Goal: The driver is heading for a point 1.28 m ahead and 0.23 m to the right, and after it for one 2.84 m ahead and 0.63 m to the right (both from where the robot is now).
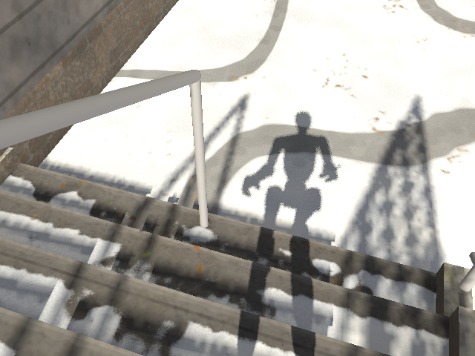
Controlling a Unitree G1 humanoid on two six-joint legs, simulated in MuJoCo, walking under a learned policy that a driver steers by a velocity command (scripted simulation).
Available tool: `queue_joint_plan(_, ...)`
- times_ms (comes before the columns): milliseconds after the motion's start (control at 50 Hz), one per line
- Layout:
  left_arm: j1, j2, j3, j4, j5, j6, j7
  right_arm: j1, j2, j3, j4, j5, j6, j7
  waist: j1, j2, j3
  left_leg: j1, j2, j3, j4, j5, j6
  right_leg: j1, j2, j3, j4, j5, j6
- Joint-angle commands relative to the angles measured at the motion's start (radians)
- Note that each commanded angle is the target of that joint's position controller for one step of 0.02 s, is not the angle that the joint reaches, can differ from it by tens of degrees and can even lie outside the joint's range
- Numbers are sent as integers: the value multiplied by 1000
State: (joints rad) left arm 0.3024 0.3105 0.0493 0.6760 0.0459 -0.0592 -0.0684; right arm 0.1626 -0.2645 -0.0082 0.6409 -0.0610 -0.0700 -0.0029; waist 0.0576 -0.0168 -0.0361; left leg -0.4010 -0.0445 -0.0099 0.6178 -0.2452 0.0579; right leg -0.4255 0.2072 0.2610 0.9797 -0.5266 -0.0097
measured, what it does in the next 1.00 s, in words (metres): steps on the spot, turning right: right foot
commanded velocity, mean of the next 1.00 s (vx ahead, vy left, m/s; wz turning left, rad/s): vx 0.24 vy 0.00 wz -0.36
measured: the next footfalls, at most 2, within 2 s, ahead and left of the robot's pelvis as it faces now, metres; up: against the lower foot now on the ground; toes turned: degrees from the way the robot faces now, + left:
right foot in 0.50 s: -0.04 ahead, -0.12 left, +0.00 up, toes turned -35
left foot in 1.16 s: +0.31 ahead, +0.01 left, -0.17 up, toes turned -3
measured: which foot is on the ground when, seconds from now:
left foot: down 0.00-0.50, up 0.52-1.00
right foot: up 0.00-0.48, down 0.50-1.00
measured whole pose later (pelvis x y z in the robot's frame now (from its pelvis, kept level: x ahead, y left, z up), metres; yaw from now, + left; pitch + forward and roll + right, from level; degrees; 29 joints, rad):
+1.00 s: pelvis +0.08 -0.05 -0.04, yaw -17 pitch -1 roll -2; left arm 0.44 0.24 0.05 0.97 0.04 -0.10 0.01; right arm 0.23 -0.28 -0.10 0.81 -0.02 0.04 0.06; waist 0.03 0.02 0.02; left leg -0.66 0.06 -0.09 0.83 0.46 0.06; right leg -0.11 -0.11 -0.30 0.82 -0.67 0.03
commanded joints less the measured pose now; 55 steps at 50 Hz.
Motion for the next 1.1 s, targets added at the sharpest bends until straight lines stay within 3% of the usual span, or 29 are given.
queue_joint_plan(20, 70, 100, 21, -35, 8, 18, 51, 108, -130, -66, -32, 7, -19, 10, -54, 10, -44, 429, 443, -399, -254, 753, 329, -448, -133, -24, 404, -26, 114)
queue_joint_plan(40, 97, 99, 27, -16, 12, 21, 58, 6, -61, -47, -49, 58, -15, 13, 0, 28, -66, 369, 384, -274, -235, 774, 266, -377, -179, -50, 386, 37, 127)
queue_joint_plan(60, 119, 60, 3, -15, 26, 22, 36, -34, -63, -58, -50, 68, -11, 4, 14, 80, -97, 316, 335, -182, -204, 821, 238, -336, -196, -101, 421, 89, 133)
queue_joint_plan(100, 107, 33, -10, -8, 33, 15, -24, -63, -120, -75, -76, 20, -2, -18, -10, 41, -99, 171, 269, -47, -244, 719, 227, -250, -187, -154, 531, 225, 130)
queue_joint_plan(140, 50, 42, -6, -31, 21, 11, -43, -101, -164, -84, -98, -15, -3, -33, -27, 46, -82, 107, 263, 52, -289, 606, 233, -211, -204, -192, 579, 262, 149)
queue_joint_plan(240, -27, 64, -7, -74, 23, 16, -22, -5, -163, -90, -73, 6, -28, -49, -103, 94, -34, 265, 346, 111, -305, 509, 230, -275, -304, -222, 441, 185, 177)
queue_joint_plan(320, -96, 12, -19, -102, 59, 44, -43, 126, -250, -127, -18, 11, -50, -82, -166, 116, -1, 378, 392, 127, -270, 496, 189, -265, -339, -331, 102, 146, 146)
queue_joint_plan(400, -53, 38, -2, -49, 29, 50, -26, 49, -272, -156, -39, -14, -61, -70, -108, 103, -20, 332, 497, 109, -288, 350, 174, -73, -316, -345, -93, 98, 73)
queue_joint_plan(460, -56, 32, 12, -12, 23, 40, -15, 13, -270, -170, -51, 13, -65, -69, -104, 99, 13, 346, 507, 138, -258, 207, 130, 31, -265, -389, -345, 197, 1)
queue_joint_plan(480, -4, 61, 30, 15, 20, 32, -15, -7, -270, -170, -45, 3, -53, -64, -60, 98, 2, 324, 468, 176, -160, 118, 87, 138, -232, -395, -491, 396, -33)
queue_joint_plan(500, 117, 119, 72, 73, 29, 40, -1, 24, -193, -150, -24, 3, -41, -40, 18, -84, -58, 149, 346, 237, 143, -145, -5, 420, -250, -290, -666, 741, -113)
queue_joint_plan(520, 156, 275, 104, 28, 20, 23, 31, -4, -80, -111, -145, -16, -40, -21, -32, -172, -207, -206, 136, 210, 410, -516, -83, 728, -526, 74, -524, 1275, -387)
queue_joint_plan(540, 193, 252, 102, 43, 52, -28, 18, -36, -74, -103, -170, 4, -37, -30, -1, -39, -139, -346, 85, 5, 410, -511, -107, 668, -617, 123, -543, 1236, -426)
queue_joint_plan(560, 170, 205, 98, 79, 32, -52, 7, -89, -101, -103, -173, 49, -34, -31, 28, -41, -35, -427, 88, -39, 471, -457, -109, 600, -601, 46, -561, 1125, -388)
queue_joint_plan(580, 95, 165, 87, 91, -15, -50, 2, -66, -146, -109, -150, 50, -29, -23, -4, -63, 15, -463, 109, -20, 547, -415, -108, 507, -578, -62, -575, 1020, -355)
queue_joint_plan(600, 132, 133, 82, 132, -39, -37, -10, 84, -179, -117, -61, 3, -15, 2, -16, -65, 14, -399, 133, -14, 559, -328, -99, 422, -539, -147, -613, 727, -304)
queue_joint_plan(620, 109, 109, 66, 124, -26, -16, -19, 162, -166, -113, -1, -22, 0, 29, -37, -67, 96, -324, 113, -8, 621, -180, -67, 229, -513, -159, -678, 413, -267)
queue_joint_plan(640, 25, 30, 31, 96, -75, 57, 37, 191, -126, -111, 77, 49, 68, 8, -51, 93, 4, -233, 60, -104, 571, -31, -43, 324, -463, -124, -647, 611, -195)
queue_joint_plan(660, 15, 77, 34, 91, -63, 83, 58, 224, -93, -94, 74, 51, 101, 11, -71, 6, 11, -240, 48, -99, 592, 3, -35, 316, -480, -152, -657, 570, -183)
queue_joint_plan(680, -5, 40, 20, 88, 43, 24, 10, 248, -73, -68, 74, -13, 45, 81, -48, -191, 210, -341, 68, -116, 713, 98, -20, 95, -550, -177, -782, 217, -232)
queue_joint_plan(720, -83, 39, 2, 89, 49, -7, -1, 157, -138, -86, 54, 13, -1, 108, -41, -64, 143, -427, 44, -152, 694, 152, -17, 135, -546, -138, -765, 60, -218)
queue_joint_plan(780, -55, 35, -18, 127, 59, -45, 16, 156, -129, -60, 92, 6, -21, 99, -40, -97, 59, -478, 50, -150, 713, 211, -29, 215, -524, -200, -703, 75, -200)
queue_joint_plan(800, -60, 59, -18, 130, 59, -53, 27, 134, -128, -52, 79, 9, -20, 101, -40, -81, 57, -511, 41, -132, 737, 205, -39, 227, -518, -219, -676, 80, -200)
queue_joint_plan(820, 143, 130, 40, 205, -70, -35, 69, 71, -171, -106, 71, 28, 52, 54, -21, 53, 46, -504, 62, -147, 506, 388, -15, 397, -503, -236, -596, 98, -142)
queue_joint_plan(880, 204, 71, 29, 262, -36, -31, 82, -8, -110, -108, 62, 18, 109, 47, 34, -123, 137, -615, 79, -180, 386, 468, -21, 499, -516, -262, -527, 92, -72)
queue_joint_plan(940, 139, -11, 15, 255, -3, -51, 78, -59, -54, -98, 62, 45, 97, 56, -7, -73, 187, -414, 98, -112, 232, 707, -6, 233, -518, -351, -443, -3, -64)
queue_joint_plan(980, 109, 17, 26, 254, -8, -67, 77, -92, -15, -85, 88, 41, 83, 81, -9, -55, 203, -226, 91, -21, 165, 827, 17, 75, -518, -417, -402, -131, -44)
queue_joint_plan(1040, 149, 42, 38, 265, -21, -64, 101, -188, -11, -73, 82, 40, 90, 76, 37, -16, 306, -226, 111, 72, 43, 671, 27, 108, -569, -415, -322, -184, -46)
queue_joint_plan(1100, 213, 91, 61, 297, -17, -25, 130, -185, -37, -73, 92, 12, 77, 66, 37, -31, 298, -153, 107, 139, -58, 307, 76, 231, -612, -459, -159, 224, -60)
Over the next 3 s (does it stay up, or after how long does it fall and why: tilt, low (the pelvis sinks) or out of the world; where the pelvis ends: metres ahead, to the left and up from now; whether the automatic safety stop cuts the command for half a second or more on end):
stays up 1.52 -0.13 -0.83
